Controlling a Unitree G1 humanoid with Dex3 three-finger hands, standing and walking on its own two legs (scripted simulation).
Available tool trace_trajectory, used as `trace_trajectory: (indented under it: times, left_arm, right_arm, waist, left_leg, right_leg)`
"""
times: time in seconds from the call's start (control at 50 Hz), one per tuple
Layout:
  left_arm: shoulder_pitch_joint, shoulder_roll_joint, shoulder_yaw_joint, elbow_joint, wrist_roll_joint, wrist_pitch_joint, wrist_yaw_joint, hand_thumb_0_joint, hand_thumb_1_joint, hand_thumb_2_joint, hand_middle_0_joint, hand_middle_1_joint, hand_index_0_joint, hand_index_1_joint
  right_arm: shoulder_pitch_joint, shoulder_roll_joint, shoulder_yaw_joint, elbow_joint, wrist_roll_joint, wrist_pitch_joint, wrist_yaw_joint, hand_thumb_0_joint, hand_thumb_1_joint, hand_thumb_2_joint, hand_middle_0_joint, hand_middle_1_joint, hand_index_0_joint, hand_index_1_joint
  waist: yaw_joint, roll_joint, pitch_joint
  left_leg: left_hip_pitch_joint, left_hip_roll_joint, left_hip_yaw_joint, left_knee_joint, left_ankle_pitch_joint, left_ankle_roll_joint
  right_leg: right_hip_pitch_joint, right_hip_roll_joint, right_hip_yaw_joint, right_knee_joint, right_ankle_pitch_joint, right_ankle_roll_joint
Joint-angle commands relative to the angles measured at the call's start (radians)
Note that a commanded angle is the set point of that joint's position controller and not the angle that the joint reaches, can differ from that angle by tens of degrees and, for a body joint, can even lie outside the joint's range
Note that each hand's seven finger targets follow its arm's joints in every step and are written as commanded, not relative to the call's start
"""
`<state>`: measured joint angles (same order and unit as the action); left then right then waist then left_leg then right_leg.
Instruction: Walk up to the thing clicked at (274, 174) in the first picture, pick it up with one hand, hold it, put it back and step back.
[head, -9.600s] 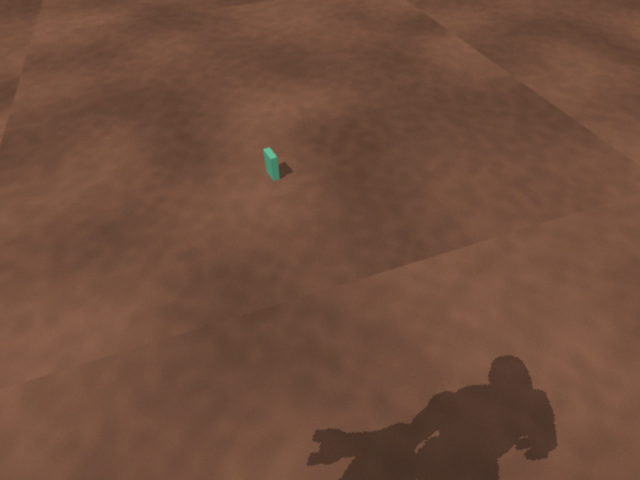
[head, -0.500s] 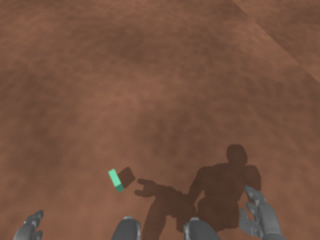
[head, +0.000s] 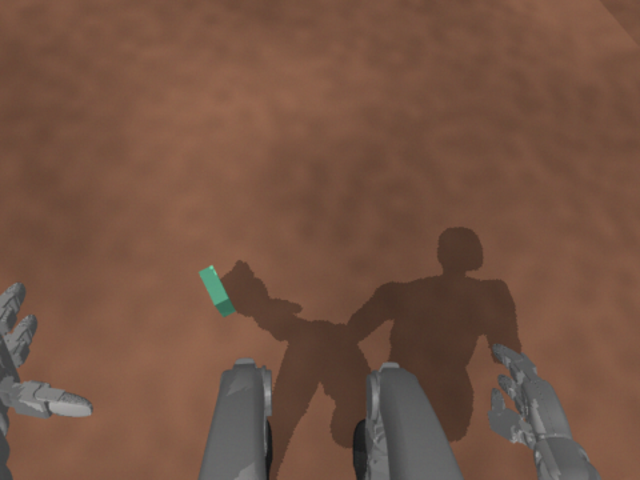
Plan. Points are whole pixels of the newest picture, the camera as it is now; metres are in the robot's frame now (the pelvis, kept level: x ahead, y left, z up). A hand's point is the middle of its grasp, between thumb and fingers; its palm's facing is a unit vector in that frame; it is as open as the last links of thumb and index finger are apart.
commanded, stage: go down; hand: left
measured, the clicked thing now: (218, 292) +0.46 +0.23 -0.51
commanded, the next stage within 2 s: approach in 1.30 s
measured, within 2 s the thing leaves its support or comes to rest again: neither
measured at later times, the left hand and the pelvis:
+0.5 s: hand (53, 321) +0.32 +0.38 -0.14, palm faces +0.22 -0.97 -0.13, open 17.5 cm; pelvis -0.04 -0.01 -0.12, yaw -3 degrees
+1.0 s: hand (54, 309) +0.34 +0.40 -0.17, palm faces +0.21 -0.97 -0.08, open 17.7 cm; pelvis -0.05 +0.00 -0.18, yaw -4 degrees
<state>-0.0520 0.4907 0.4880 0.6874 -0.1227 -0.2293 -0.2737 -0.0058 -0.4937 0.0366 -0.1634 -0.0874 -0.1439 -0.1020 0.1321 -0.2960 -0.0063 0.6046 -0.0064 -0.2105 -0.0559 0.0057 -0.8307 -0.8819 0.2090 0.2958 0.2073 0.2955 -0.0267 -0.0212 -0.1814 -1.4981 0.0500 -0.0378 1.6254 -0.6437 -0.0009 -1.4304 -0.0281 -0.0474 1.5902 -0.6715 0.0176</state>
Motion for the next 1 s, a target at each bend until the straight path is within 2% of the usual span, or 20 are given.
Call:
trace_trajectory:
  times: [0.0,0.04,0.08,0.12,0.2,0.28,0.34,0.44,0.46,0.54,0.58,0.6,0.62,0.64,0.66,0.68,0.78,0.88,0.92,0.98]
  left_arm:
    - [-0.077,0.304,0.16,-0.031,-0.05,-0.131,-0.087,0.0,-0.462,0.08,-0.078,-0.069,-0.069,-0.073]
    - [-0.124,0.377,0.215,-0.033,-0.063,-0.161,-0.118,0.0,-0.484,0.084,-0.061,-0.063,-0.052,-0.069]
    - [-0.182,0.412,0.243,-0.02,-0.075,-0.182,-0.15,0.0,-0.489,0.085,-0.047,-0.057,-0.041,-0.062]
    - [-0.231,0.408,0.246,0.014,-0.086,-0.199,-0.185,0.0,-0.51,0.084,-0.042,-0.053,-0.036,-0.058]
    - [-0.344,0.49,0.29,0.065,-0.097,-0.228,-0.237,0.0,-0.542,0.085,-0.043,-0.059,-0.041,-0.061]
    - [-0.429,0.541,0.308,0.106,-0.104,-0.235,-0.281,0.0,-0.564,0.084,-0.045,-0.063,-0.043,-0.066]
    - [-0.438,0.589,0.339,0.145,-0.107,-0.233,-0.302,0.0,-0.566,0.067,-0.047,-0.058,-0.046,-0.058]
    - [-0.483,0.649,0.364,0.154,-0.11,-0.23,-0.331,0.0,-0.595,0.06,-0.051,-0.072,-0.056,-0.067]
    - [-0.475,0.65,0.376,0.154,-0.117,-0.23,-0.335,0.0,-0.611,0.053,-0.053,-0.072,-0.059,-0.066]
    - [-0.502,0.663,0.375,0.159,-0.124,-0.229,-0.358,0.0,-0.609,0.063,-0.04,-0.078,-0.052,-0.068]
    - [-0.511,0.682,0.388,0.169,-0.124,-0.228,-0.366,0.0,-0.611,0.057,-0.043,-0.076,-0.052,-0.068]
    - [-0.547,0.697,0.392,0.156,-0.127,-0.232,-0.37,0.0,-0.611,0.059,-0.047,-0.087,-0.057,-0.078]
    - [-0.521,0.68,0.391,0.186,-0.129,-0.231,-0.376,0.0,-0.611,0.058,-0.04,-0.078,-0.053,-0.067]
    - [-0.563,0.707,0.397,0.163,-0.127,-0.234,-0.377,0.0,-0.611,0.064,-0.042,-0.088,-0.054,-0.078]
    - [-0.578,0.724,0.402,0.159,-0.129,-0.236,-0.379,0.0,-0.611,0.066,-0.041,-0.088,-0.053,-0.077]
    - [-0.564,0.74,0.416,0.169,-0.13,-0.236,-0.383,0.0,-0.611,0.063,-0.044,-0.095,-0.058,-0.082]
    - [-0.595,0.753,0.417,0.188,-0.134,-0.234,-0.404,0.0,-0.611,0.055,-0.045,-0.085,-0.055,-0.076]
    - [-0.635,0.777,0.42,0.213,-0.132,-0.231,-0.421,0.0,-0.611,0.057,-0.036,-0.084,-0.05,-0.072]
    - [-0.649,0.814,0.439,0.201,-0.131,-0.234,-0.423,0.0,-0.595,0.062,-0.035,-0.081,-0.046,-0.071]
    - [-0.645,0.811,0.433,0.23,-0.13,-0.23,-0.428,0.0,-0.611,0.068,-0.033,-0.088,-0.046,-0.076]
  right_arm:
    - [0.067,-0.19,-0.07,-0.067,0.003,-0.018,-0.004,0.0,-0.863,-0.892,0.2,0.3,0.2,0.3]
    - [0.076,-0.195,-0.064,-0.051,0.002,-0.007,0.0,0.0,-0.878,-0.895,0.2,0.3,0.2,0.3]
    - [0.066,-0.207,-0.065,-0.045,-0.002,-0.002,0.003,0.0,-0.888,-0.898,0.2,0.299,0.2,0.299]
    - [0.061,-0.209,-0.06,-0.031,-0.005,0.002,0.002,0.0,-0.893,-0.9,0.2,0.3,0.2,0.299]
    - [0.06,-0.214,-0.047,-0.018,-0.008,0.007,0.0,0.0,-0.89,-0.9,0.2,0.3,0.2,0.3]
    - [0.058,-0.219,-0.037,-0.014,-0.013,0.008,-0.005,0.0,-0.89,-0.9,0.2,0.3,0.2,0.3]
    - [0.071,-0.228,-0.025,-0.005,-0.016,0.008,-0.006,0.0,-0.898,-0.902,0.2,0.3,0.2,0.3]
    - [0.065,-0.239,-0.014,0.001,-0.015,0.01,-0.005,0.0,-0.899,-0.902,0.2,0.3,0.2,0.3]
    - [0.072,-0.242,-0.011,0.006,-0.016,0.012,-0.003,0.0,-0.902,-0.903,0.2,0.3,0.2,0.3]
    - [0.07,-0.254,-0.006,0.018,-0.016,0.01,-0.003,0.0,-0.906,-0.904,0.201,0.3,0.2,0.3]
    - [0.068,-0.262,-0.006,0.021,-0.018,0.008,-0.003,0.0,-0.912,-0.906,0.201,0.3,0.2,0.3]
    - [0.079,-0.262,-0.005,0.023,-0.018,0.008,-0.002,0.0,-0.911,-0.906,0.201,0.3,0.2,0.3]
    - [0.067,-0.266,-0.006,0.025,-0.019,0.008,-0.003,0.0,-0.909,-0.905,0.201,0.3,0.2,0.3]
    - [0.08,-0.266,-0.004,0.028,-0.022,0.007,-0.002,0.0,-0.91,-0.905,0.201,0.3,0.2,0.3]
    - [0.07,-0.267,-0.005,0.022,-0.021,0.006,-0.002,0.0,-0.91,-0.905,0.201,0.3,0.2,0.3]
    - [0.073,-0.268,0.0,0.026,-0.023,0.005,-0.002,0.0,-0.91,-0.905,0.201,0.3,0.2,0.3]
    - [0.086,-0.277,0.008,0.038,-0.03,0.004,-0.003,0.0,-0.915,-0.906,0.201,0.3,0.2,0.3]
    - [0.082,-0.285,0.015,0.044,-0.034,0.004,-0.002,0.0,-0.915,-0.906,0.201,0.3,0.2,0.3]
    - [0.078,-0.285,0.019,0.037,-0.035,0.003,-0.001,0.0,-0.916,-0.906,0.201,0.3,0.2,0.3]
    - [0.075,-0.289,0.022,0.036,-0.037,0.003,0.001,0.0,-0.912,-0.905,0.2,0.3,0.2,0.3]
  waist:
    - [0.044,0.144,-0.475]
    - [0.065,0.145,-0.534]
    - [0.059,0.164,-0.551]
    - [0.042,0.171,-0.563]
    - [0.032,0.151,-0.534]
    - [0.027,0.14,-0.526]
    - [0.036,0.15,-0.557]
    - [0.045,0.188,-0.519]
    - [0.051,0.191,-0.546]
    - [0.037,0.227,-0.529]
    - [0.038,0.232,-0.525]
    - [0.025,0.225,-0.524]
    - [0.032,0.219,-0.511]
    - [0.022,0.223,-0.518]
    - [0.028,0.21,-0.52]
    - [0.031,0.224,-0.528]
    - [0.021,0.226,-0.553]
    - [0.011,0.229,-0.52]
    - [0.019,0.229,-0.533]
    - [0.013,0.226,-0.509]
  left_leg:
    - [0.343,-0.021,-0.044,-0.137,0.348,0.015]
    - [0.325,-0.023,-0.041,-0.094,0.39,0.019]
    - [0.314,-0.018,-0.053,-0.068,0.38,0.016]
    - [0.301,-0.016,-0.058,-0.028,0.386,0.017]
    - [0.173,-0.017,-0.046,0.015,0.242,0.025]
    - [0.077,-0.014,-0.035,0.06,0.119,0.025]
    - [0.059,-0.012,-0.031,0.096,0.143,0.025]
    - [0.003,-0.006,-0.039,0.114,0.087,0.02]
    - [0.022,-0.005,-0.04,0.129,0.127,0.019]
    - [0.019,-0.001,-0.051,0.158,0.157,0.017]
    - [0.016,0.001,-0.059,0.172,0.152,0.017]
    - [-0.008,0.002,-0.059,0.183,0.133,0.018]
    - [-0.01,0.002,-0.06,0.185,0.122,0.018]
    - [-0.031,0.002,-0.056,0.199,0.116,0.019]
    - [-0.057,0.0,-0.048,0.204,0.081,0.022]
    - [-0.053,0.001,-0.048,0.21,0.096,0.02]
    - [-0.058,0.0,-0.042,0.257,0.144,0.02]
    - [-0.095,0.001,-0.047,0.283,0.118,0.02]
    - [-0.104,0.0,-0.044,0.293,0.106,0.021]
    - [-0.135,0.0,-0.046,0.3,0.082,0.021]
  right_leg:
    - [0.067,0.034,0.0,-0.077,0.277,-0.055]
    - [0.069,0.035,0.003,-0.044,0.303,-0.056]
    - [0.012,0.036,-0.002,-0.002,0.283,-0.058]
    - [-0.035,0.038,-0.005,0.032,0.283,-0.058]
    - [-0.073,0.041,0.002,0.05,0.193,-0.055]
    - [-0.1,0.041,0.013,0.065,0.105,-0.051]
    - [-0.11,0.044,0.007,0.102,0.12,-0.052]
    - [-0.18,0.05,-0.015,0.162,0.083,-0.058]
    - [-0.173,0.051,-0.019,0.178,0.115,-0.058]
    - [-0.238,0.051,-0.034,0.226,0.136,-0.063]
    - [-0.277,0.052,-0.04,0.249,0.13,-0.064]
    - [-0.269,0.051,-0.04,0.252,0.121,-0.062]
    - [-0.284,0.052,-0.042,0.262,0.116,-0.061]
    - [-0.28,0.052,-0.042,0.267,0.112,-0.06]
    - [-0.277,0.053,-0.038,0.261,0.088,-0.059]
    - [-0.268,0.053,-0.041,0.276,0.098,-0.06]
    - [-0.283,0.053,-0.045,0.306,0.13,-0.059]
    - [-0.322,0.055,-0.054,0.337,0.113,-0.06]
    - [-0.333,0.056,-0.052,0.343,0.102,-0.06]
    - [-0.348,0.059,-0.06,0.356,0.085,-0.06]
